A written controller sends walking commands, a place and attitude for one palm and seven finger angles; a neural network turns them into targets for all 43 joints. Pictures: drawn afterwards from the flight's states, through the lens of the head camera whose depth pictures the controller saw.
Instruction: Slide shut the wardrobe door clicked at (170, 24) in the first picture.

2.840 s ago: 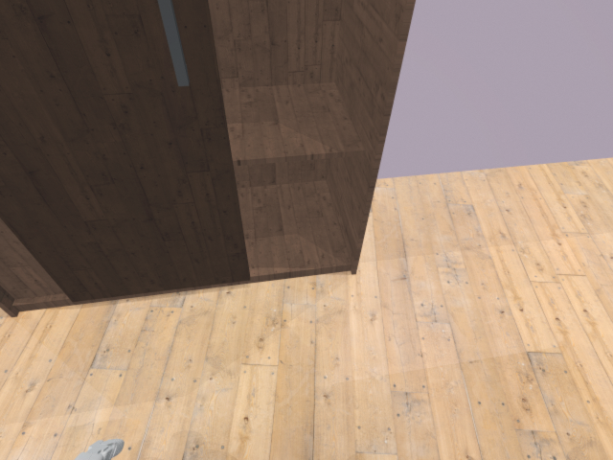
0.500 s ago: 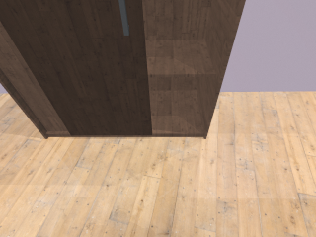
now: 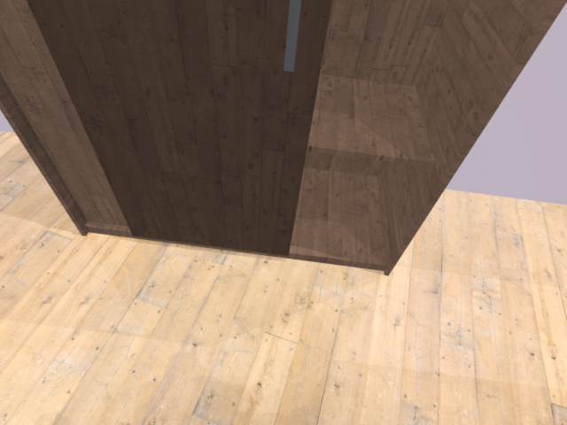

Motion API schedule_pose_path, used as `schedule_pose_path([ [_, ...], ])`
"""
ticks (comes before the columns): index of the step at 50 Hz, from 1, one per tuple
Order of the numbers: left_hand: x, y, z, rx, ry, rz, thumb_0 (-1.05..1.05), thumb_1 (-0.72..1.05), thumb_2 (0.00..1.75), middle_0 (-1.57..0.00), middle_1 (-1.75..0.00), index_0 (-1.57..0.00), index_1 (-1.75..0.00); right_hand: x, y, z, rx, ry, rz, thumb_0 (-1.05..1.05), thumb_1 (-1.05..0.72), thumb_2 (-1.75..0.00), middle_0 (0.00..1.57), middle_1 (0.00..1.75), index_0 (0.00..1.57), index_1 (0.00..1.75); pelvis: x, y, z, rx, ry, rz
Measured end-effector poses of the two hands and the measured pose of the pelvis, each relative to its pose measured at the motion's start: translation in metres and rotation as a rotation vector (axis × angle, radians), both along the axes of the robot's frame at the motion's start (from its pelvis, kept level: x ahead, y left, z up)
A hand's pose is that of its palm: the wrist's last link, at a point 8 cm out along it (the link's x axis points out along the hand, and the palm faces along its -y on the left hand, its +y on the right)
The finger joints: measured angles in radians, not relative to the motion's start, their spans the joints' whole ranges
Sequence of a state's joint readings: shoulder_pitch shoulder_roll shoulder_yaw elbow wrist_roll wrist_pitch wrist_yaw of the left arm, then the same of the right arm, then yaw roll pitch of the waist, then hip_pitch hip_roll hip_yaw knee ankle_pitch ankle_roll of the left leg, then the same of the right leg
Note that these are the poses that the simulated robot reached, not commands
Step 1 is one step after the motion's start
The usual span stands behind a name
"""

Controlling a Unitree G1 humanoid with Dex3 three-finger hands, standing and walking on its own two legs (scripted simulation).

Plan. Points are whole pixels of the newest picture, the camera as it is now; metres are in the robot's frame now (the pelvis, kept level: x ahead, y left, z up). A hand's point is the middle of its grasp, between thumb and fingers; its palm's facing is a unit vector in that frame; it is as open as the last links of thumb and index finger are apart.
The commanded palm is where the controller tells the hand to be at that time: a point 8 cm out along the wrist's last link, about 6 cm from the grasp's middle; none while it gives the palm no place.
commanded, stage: take the last steps up to it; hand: left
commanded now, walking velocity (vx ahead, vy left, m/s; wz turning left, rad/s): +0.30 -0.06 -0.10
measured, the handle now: (294, 20) +0.78 +0.08 +0.20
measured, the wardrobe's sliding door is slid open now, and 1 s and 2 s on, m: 0.40 0.40 0.40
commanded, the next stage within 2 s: come to a stop and stand still in 0.56 s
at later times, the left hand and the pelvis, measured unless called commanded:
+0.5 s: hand (219, 317) +0.32 +0.15 -0.17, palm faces -0.09 -0.98 -0.17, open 7.4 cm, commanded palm none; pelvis +0.20 -0.02 -0.01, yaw -3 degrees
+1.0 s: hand (215, 309) +0.33 +0.16 -0.17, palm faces +0.01 -0.99 -0.17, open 7.4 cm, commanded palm none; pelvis +0.31 -0.01 +0.01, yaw -4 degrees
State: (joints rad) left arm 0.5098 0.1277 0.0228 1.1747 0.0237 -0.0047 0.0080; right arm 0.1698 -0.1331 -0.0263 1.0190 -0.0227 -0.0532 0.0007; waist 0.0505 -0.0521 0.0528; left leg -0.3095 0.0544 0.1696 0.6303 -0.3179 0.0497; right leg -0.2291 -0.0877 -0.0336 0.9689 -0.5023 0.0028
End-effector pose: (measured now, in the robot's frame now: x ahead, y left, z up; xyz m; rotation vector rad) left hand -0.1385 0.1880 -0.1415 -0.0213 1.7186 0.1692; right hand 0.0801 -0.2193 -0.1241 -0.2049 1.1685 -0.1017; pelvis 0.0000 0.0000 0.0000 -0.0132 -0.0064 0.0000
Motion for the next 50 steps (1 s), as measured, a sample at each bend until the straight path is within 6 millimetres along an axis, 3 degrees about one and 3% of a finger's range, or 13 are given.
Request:
schedule_pose_path([
  [6, 0.126, 0.049, -0.001, 0.051, -0.219, -0.078, 0.01, 0.91, 0.89, -0.19, -0.29, -0.20, -0.30, 0.000, 0.000, 0.020, -0.057, 0.009, -0.103, -0.02, -0.95, -0.89, 0.21, 0.30, 0.20, 0.30, 0.039, 0.015, 0.016, -0.003, -0.010, -0.015],
  [11, 0.233, 0.066, 0.004, 0.085, -0.407, -0.112, 0.01, 0.91, 0.90, -0.19, -0.29, -0.20, -0.30, -0.021, 0.009, 0.014, -0.041, 0.139, -0.150, -0.01, -0.93, -0.89, 0.20, 0.30, 0.20, 0.30, 0.074, 0.019, 0.017, 0.010, -0.011, -0.025],
  [15, 0.304, 0.062, 0.009, 0.085, -0.481, -0.159, 0.01, 0.91, 0.90, -0.19, -0.29, -0.19, -0.30, -0.036, 0.023, 0.005, 0.001, 0.246, -0.201, 0.00, -0.92, -0.89, 0.20, 0.30, 0.20, 0.30, 0.105, 0.017, 0.014, 0.017, -0.013, -0.034],
  [19, 0.368, 0.046, 0.010, 0.075, -0.511, -0.220, 0.01, 0.91, 0.90, -0.19, -0.29, -0.19, -0.30, -0.045, 0.035, -0.003, 0.052, 0.355, -0.253, 0.00, -0.91, -0.89, 0.20, 0.30, 0.20, 0.30, 0.139, 0.010, 0.008, 0.020, -0.011, -0.042],
  [25, 0.452, 0.010, -0.001, 0.074, -0.565, -0.272, 0.01, 0.91, 0.90, -0.19, -0.29, -0.20, -0.30, -0.032, 0.032, -0.016, 0.113, 0.517, -0.309, 0.01, -0.90, -0.89, 0.20, 0.30, 0.20, 0.30, 0.199, -0.017, -0.010, 0.015, -0.009, -0.051],
  [29, 0.461, -0.004, -0.001, 0.075, -0.553, -0.224, 0.00, 0.91, 0.89, -0.19, -0.29, -0.20, -0.30, 0.022, 0.007, -0.016, 0.099, 0.476, -0.293, 0.01, -0.90, -0.89, 0.20, 0.30, 0.20, 0.30, 0.228, -0.030, -0.005, 0.005, -0.027, -0.047],
  [36, 0.458, 0.009, 0.010, 0.122, -0.441, -0.196, -0.01, 0.94, 0.89, -0.20, -0.30, -0.20, -0.30, 0.171, -0.033, -0.008, 0.028, 0.192, -0.206, 0.01, -0.91, -0.89, 0.20, 0.30, 0.20, 0.29, 0.270, -0.033, 0.010, -0.017, -0.003, -0.041],
  [39, 0.458, 0.007, 0.006, 0.099, -0.396, -0.186, -0.01, 0.93, 0.89, -0.19, -0.29, -0.20, -0.30, 0.217, -0.040, -0.003, -0.014, 0.121, -0.176, 0.01, -0.93, -0.89, 0.20, 0.30, 0.20, 0.29, 0.286, -0.028, 0.010, -0.027, 0.000, -0.049],
  [44, 0.464, 0.010, -0.009, 0.066, -0.355, -0.137, 0.01, 0.92, 0.89, -0.19, -0.30, -0.20, -0.30, 0.265, -0.030, -0.001, -0.034, 0.072, -0.136, 0.01, -0.94, -0.89, 0.20, 0.30, 0.20, 0.29, 0.308, -0.016, 0.005, -0.020, -0.014, -0.050],
  [50, 0.469, 0.020, -0.003, 0.087, -0.324, -0.143, 0.01, 0.91, 0.89, -0.20, -0.30, -0.20, -0.30, 0.291, -0.021, 0.005, -0.033, 0.041, -0.112, 0.00, -0.94, -0.89, 0.20, 0.30, 0.20, 0.30, 0.306, -0.014, 0.010, 0.002, -0.006, -0.070],
])
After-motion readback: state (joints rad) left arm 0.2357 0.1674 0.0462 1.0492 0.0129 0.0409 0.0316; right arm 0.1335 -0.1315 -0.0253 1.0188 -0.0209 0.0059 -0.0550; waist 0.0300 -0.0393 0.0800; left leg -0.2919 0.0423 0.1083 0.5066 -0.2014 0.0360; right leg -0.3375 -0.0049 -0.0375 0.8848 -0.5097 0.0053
